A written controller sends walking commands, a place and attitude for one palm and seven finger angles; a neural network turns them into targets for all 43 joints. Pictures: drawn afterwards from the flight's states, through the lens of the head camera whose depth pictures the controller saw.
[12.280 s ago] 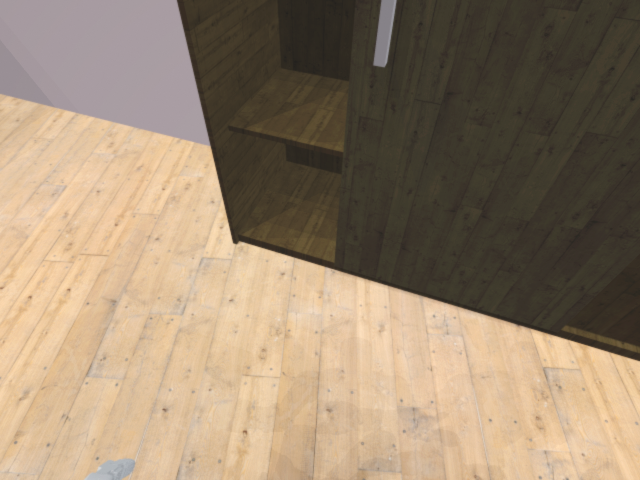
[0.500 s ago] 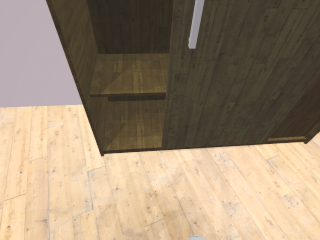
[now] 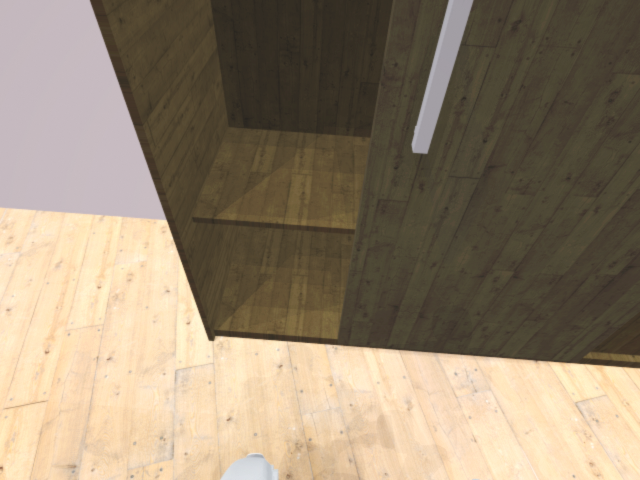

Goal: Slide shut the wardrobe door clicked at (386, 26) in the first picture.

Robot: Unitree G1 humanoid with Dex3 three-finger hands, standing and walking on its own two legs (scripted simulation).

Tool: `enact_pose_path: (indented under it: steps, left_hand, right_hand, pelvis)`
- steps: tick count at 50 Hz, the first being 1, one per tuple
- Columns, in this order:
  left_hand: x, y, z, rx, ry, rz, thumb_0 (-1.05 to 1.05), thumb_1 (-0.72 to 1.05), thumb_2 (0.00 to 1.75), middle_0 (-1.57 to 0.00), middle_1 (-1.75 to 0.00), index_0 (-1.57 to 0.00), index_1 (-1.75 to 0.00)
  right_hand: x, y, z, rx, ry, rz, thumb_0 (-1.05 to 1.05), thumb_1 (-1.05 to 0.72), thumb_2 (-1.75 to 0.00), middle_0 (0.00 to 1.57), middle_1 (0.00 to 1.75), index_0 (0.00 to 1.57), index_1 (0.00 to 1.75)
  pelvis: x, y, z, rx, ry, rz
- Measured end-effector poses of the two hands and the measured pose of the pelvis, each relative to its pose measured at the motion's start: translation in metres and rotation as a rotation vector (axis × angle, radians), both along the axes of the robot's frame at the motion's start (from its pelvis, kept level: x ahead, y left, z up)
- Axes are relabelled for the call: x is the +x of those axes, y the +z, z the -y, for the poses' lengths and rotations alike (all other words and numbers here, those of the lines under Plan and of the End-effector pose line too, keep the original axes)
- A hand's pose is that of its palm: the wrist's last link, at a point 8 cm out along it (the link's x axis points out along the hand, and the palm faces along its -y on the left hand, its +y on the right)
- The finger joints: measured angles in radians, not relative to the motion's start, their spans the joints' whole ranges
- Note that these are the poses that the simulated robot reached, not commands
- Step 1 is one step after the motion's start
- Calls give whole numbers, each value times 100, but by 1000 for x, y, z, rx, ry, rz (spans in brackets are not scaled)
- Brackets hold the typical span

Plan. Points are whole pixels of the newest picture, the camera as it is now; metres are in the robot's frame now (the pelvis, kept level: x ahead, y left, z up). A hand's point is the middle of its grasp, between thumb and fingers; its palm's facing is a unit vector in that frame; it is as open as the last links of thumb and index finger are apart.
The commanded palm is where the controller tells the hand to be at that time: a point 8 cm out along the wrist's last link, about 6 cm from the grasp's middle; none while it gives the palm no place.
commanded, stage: take the last steps up to it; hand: right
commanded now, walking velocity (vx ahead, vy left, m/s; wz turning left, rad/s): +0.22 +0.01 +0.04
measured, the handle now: (436, 75) +0.64 -0.11 +0.22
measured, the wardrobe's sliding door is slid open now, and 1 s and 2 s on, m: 0.42 0.42 0.42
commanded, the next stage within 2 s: come to a stop and stand still in 0.16 s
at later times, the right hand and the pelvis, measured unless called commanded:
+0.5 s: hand out of the picture +0.15 -0.17 -0.19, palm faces +0.06 +0.98 -0.16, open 7.3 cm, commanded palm none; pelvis +0.14 +0.00 +0.00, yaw +1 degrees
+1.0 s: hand out of the picture +0.15 -0.14 -0.15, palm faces +0.02 +0.97 -0.25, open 7.4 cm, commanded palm none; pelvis +0.12 +0.05 +0.00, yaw +1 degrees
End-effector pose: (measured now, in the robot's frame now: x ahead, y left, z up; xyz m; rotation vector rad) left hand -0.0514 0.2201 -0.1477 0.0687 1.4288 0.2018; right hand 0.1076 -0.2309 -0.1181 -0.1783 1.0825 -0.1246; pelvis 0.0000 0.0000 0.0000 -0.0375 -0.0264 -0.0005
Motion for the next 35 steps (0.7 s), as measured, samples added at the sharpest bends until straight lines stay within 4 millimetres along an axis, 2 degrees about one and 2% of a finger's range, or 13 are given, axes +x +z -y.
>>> enact_pose_path:
  steps: [3,5,8,10,14,18,22,25,29,32,35]
  left_hand:
    - [-4,-7,0,-25,42,-80,1,92,90,-20,-30,-20,-29]
    - [-2,-13,-3,-43,56,-129,1,91,90,-20,-30,-20,-29]
    - [19,-14,-10,-47,52,-154,1,91,90,-20,-30,-20,-29]
    - [45,-11,-17,-38,34,-130,1,91,90,-20,-30,-20,-29]
    - [109,-2,-25,-12,-5,-27,1,91,90,-20,-30,-20,-29]
    - [170,6,-22,19,-50,77,1,91,90,-20,-30,-20,-29]
    - [213,7,-16,69,-81,129,2,94,90,-20,-30,-20,-29]
    - [236,14,-9,82,-94,150,2,94,90,-20,-30,-20,-29]
    - [260,18,-4,81,-104,184,1,94,90,-20,-30,-20,-29]
    - [268,18,-7,72,-100,203,1,93,90,-20,-30,-20,-29]
    - [268,14,-16,61,-91,217,1,92,90,-21,-30,-20,-29]
  right_hand:
    - [38,-5,-15,-6,45,1,0,-91,-90,20,30,20,30]
    - [57,-13,-24,-9,58,16,0,-91,-90,20,30,20,30]
    - [60,-18,-35,5,36,-8,0,-91,-90,20,30,20,30]
    - [52,-18,-38,13,5,-55,0,-91,-90,20,30,20,30]
    - [42,-13,-25,-17,-52,-129,-2,-95,-90,20,30,20,30]
    - [34,-19,-16,0,-75,-206,-1,-94,-90,20,30,20,30]
    - [33,-35,-9,39,-101,-265,0,-92,-90,20,30,20,30]
    - [34,-38,-8,55,-106,-298,0,-92,-90,20,30,20,30]
    - [37,-34,-5,48,-94,-327,0,-91,-90,20,30,20,30]
    - [40,-28,-2,23,-85,-325,0,-91,-90,20,30,20,30]
    - [45,-23,-1,-10,-79,-304,0,-91,-90,20,30,20,30]
  pelvis:
    - [27,-6,-10,8,14,-1]
    - [45,-15,-20,9,16,0]
    - [62,-15,-26,26,11,10]
    - [73,-10,-26,36,9,8]
    - [95,0,-26,46,2,-8]
    - [116,2,-18,57,4,-12]
    - [135,-4,-3,74,8,4]
    - [143,-2,2,46,20,3]
    - [142,2,2,42,24,-14]
    - [136,3,-2,45,31,-24]
    - [129,2,-10,43,35,-27]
